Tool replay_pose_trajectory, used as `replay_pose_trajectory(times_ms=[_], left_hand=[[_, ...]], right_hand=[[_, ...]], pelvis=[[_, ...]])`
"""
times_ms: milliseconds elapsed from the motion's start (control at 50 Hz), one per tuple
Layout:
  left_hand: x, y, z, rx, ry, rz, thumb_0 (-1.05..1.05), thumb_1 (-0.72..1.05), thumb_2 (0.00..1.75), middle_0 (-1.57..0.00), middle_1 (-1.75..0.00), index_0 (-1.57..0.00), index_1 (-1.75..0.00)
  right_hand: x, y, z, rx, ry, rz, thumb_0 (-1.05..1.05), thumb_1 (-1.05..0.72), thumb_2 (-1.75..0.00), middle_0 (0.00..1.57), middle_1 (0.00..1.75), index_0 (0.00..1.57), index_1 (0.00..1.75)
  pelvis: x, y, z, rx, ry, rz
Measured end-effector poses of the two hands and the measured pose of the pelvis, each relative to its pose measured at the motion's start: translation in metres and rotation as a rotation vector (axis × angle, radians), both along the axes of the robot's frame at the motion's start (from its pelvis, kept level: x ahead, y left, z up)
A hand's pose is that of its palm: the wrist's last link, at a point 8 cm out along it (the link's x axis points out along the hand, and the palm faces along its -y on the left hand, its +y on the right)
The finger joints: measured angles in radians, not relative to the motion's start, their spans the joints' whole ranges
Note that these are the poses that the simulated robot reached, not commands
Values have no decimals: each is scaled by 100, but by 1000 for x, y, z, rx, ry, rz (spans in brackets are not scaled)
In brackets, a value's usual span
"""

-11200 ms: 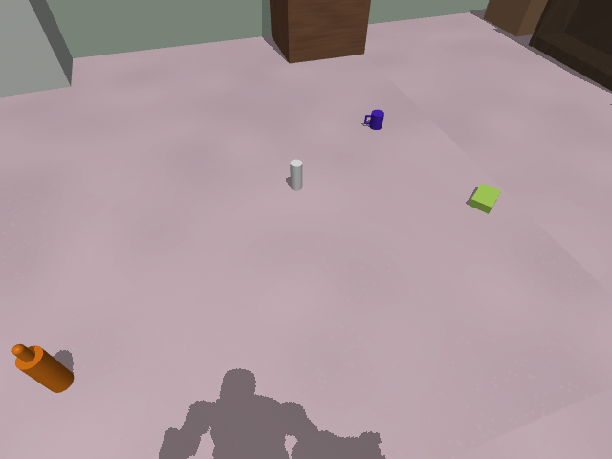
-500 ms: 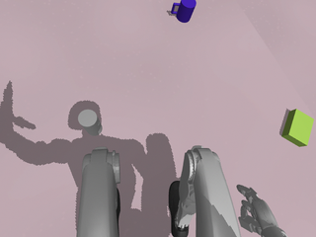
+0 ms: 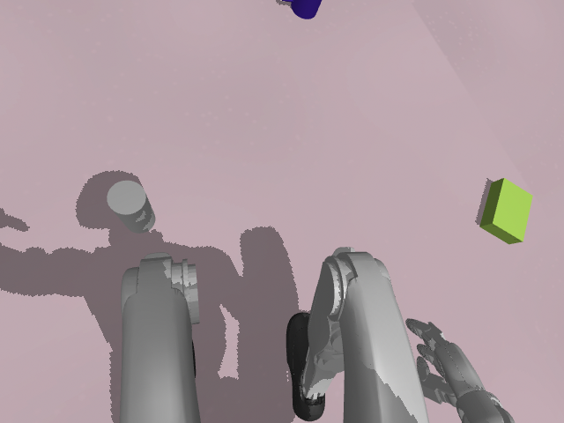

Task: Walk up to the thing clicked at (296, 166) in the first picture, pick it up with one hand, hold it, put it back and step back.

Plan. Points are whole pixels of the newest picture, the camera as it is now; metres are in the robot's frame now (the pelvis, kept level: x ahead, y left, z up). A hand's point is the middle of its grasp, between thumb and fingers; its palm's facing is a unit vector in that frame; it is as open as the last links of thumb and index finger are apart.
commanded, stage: approach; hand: left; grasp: from the side
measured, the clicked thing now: (134, 209) +0.44 +0.23 -0.28
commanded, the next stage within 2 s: close in in 0.22 s
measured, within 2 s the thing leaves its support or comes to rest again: neither
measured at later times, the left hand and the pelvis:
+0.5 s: hand (93, 218) +0.40 +0.28 -0.22, palm faces +0.08 -0.99 +0.07, open 17.6 cm; pelvis -0.01 +0.01 -0.06, yaw -6 degrees
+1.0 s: hand (130, 218) +0.41 +0.23 -0.24, palm faces +0.11 -0.99 +0.05, open 17.5 cm; pelvis -0.02 +0.02 -0.07, yaw -8 degrees
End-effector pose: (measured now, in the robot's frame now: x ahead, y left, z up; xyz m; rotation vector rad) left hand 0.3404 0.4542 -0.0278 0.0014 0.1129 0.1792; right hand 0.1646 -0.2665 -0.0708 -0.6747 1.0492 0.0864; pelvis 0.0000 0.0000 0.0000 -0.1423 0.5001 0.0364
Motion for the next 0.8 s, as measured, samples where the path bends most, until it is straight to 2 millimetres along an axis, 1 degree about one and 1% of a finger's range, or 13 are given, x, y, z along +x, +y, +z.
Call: replay_pose_trajectory(times_ms=[120, 200, 280, 380, 460, 540, 640, 800], left_hand=[[14, -30, -67, -50, 2, -42, -1, -57, 5, -7, -8, -5, -10], [22, -50, -108, -59, 12, -71, -1, -57, 5, -7, -9, -5, -10], [26, -66, -139, -64, 13, -81, -1, -57, 6, -7, -9, -5, -10], [28, -90, -170, -75, 30, -104, -2, -58, 6, -6, -9, -5, -10], [32, -111, -186, -79, 25, -111, -2, -59, 5, -6, -9, -5, -10], [36, -127, -194, -83, -5, -80, -2, -60, 3, -7, -9, -6, -9], [40, -138, -198, -66, -26, -61, -2, -60, 2, -7, -8, -7, -8], [37, -154, -205, -48, -29, -82, -2, -60, 2, -6, -7, -6, -6]], right_hand=[[0, 1, -9, -51, 20, 61, 1, -91, -90, 20, 31, 20, 30], [-1, 3, -14, -91, 48, 94, 1, -91, -90, 20, 31, 20, 30], [-3, 6, -19, -128, 86, 126, 0, -91, -90, 20, 31, 20, 30], [-6, 9, -25, -156, 127, 171, 0, -92, -91, 21, 31, 20, 30], [-8, 12, -27, -172, 150, 210, 0, -93, -91, 21, 31, 20, 30], [-10, 14, -26, -188, 161, 239, 0, -93, -91, 21, 31, 20, 30], [-17, 15, -25, -209, 179, 255, 0, -94, -91, 21, 31, 20, 30], [-31, 18, -22, -226, 222, 266, 0, -94, -90, 21, 30, 20, 30]], pelvis=[[-2, 1, -23, -23, -51, -20], [-2, 3, -37, -42, -87, -32], [-3, 5, -47, -59, -122, -39], [-4, 7, -56, -75, -163, -47], [-6, 7, -62, -88, -197, -55], [-8, 8, -67, -103, -229, -65], [-11, 9, -70, -118, -259, -72], [-15, 13, -72, -137, -283, -78]])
